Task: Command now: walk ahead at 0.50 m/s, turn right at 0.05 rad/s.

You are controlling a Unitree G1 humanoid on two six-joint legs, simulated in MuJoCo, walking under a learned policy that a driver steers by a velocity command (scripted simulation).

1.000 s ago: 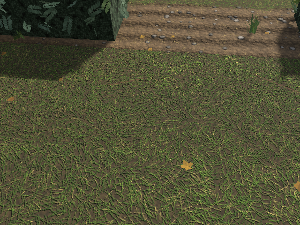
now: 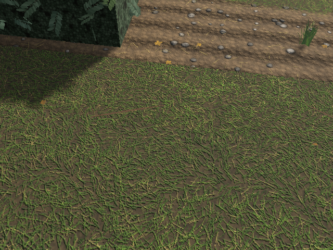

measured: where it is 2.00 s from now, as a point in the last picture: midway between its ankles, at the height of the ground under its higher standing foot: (226, 169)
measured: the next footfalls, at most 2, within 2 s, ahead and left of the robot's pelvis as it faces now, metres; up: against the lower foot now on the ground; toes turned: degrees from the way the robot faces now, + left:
left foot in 0.10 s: +0.23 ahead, +0.12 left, +0.00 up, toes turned +1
right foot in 0.66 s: +0.33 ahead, -0.09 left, +0.00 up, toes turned -22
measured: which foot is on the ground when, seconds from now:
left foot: up 0.00-0.08, down 0.10-0.64, up 0.66-1.00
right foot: down 0.00-0.10, up 0.12-0.64, down 0.66-1.00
